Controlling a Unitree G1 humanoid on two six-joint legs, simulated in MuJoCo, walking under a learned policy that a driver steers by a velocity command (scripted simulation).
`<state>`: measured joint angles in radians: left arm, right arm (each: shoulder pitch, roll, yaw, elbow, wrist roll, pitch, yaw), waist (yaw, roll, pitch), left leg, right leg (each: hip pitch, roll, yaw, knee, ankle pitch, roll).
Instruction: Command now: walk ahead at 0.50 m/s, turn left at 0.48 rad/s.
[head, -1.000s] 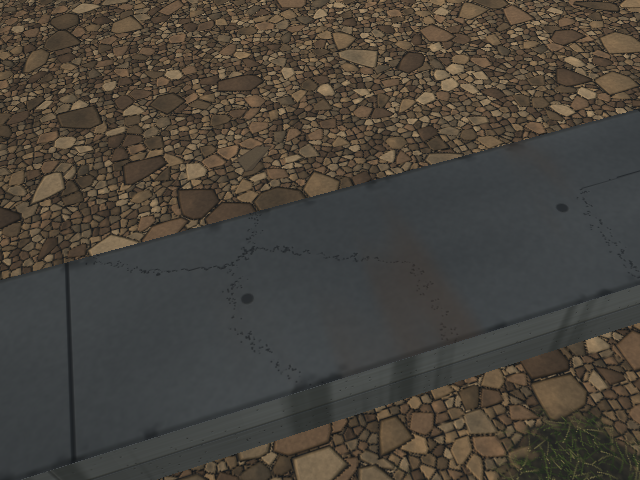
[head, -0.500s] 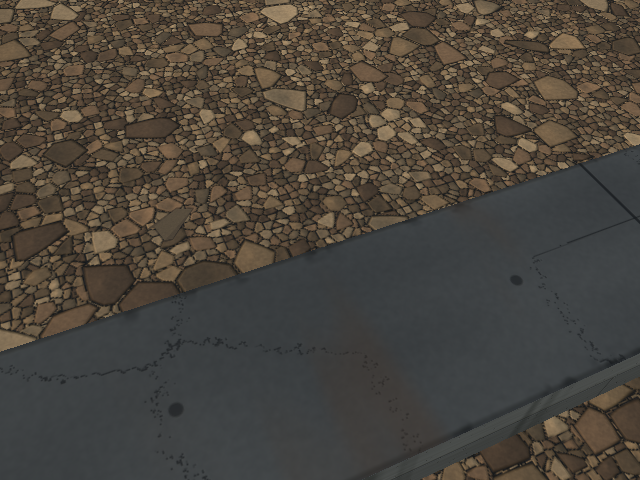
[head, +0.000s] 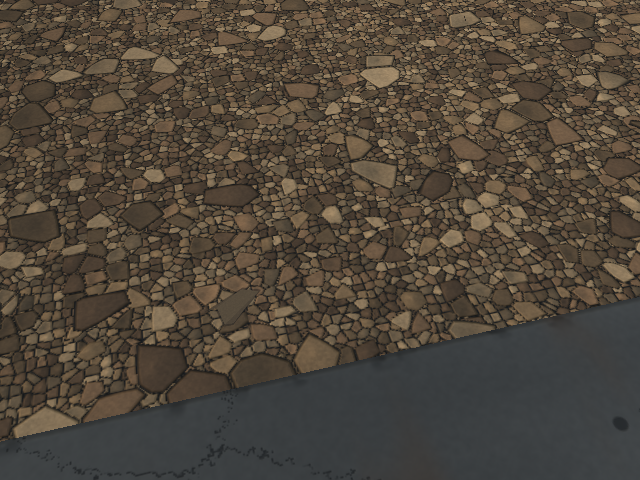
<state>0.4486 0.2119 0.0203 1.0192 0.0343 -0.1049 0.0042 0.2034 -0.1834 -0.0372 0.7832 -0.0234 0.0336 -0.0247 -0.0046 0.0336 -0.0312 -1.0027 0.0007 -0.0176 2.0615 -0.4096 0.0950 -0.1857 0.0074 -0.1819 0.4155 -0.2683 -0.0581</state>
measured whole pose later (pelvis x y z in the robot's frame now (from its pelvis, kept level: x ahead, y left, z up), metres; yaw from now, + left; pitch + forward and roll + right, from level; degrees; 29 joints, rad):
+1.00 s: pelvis +0.60 +0.19 +0.18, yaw +24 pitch +2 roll -1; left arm 0.33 0.26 0.06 0.80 0.01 -0.08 0.00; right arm 0.24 -0.24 -0.03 0.73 -0.05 -0.06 0.01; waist 0.00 0.02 0.01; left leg -0.50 -0.02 -0.06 1.22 -0.31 0.02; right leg -0.25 0.13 -0.03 0.39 -0.17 -0.11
